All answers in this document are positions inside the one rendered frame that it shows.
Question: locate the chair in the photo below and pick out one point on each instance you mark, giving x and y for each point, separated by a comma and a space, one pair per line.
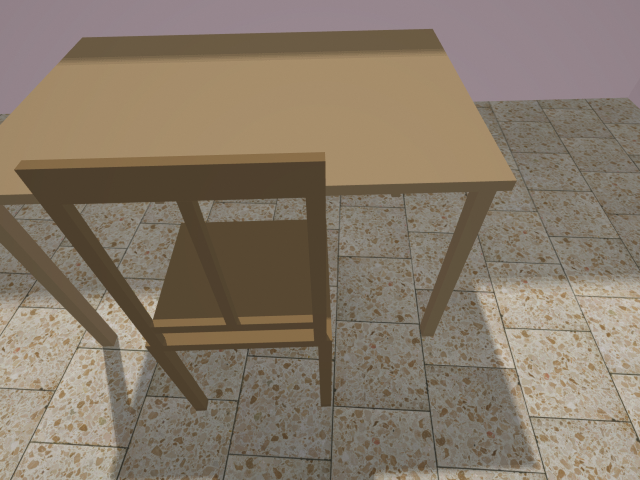
229, 285

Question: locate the table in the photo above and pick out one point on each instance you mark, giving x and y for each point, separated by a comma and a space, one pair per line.
386, 106

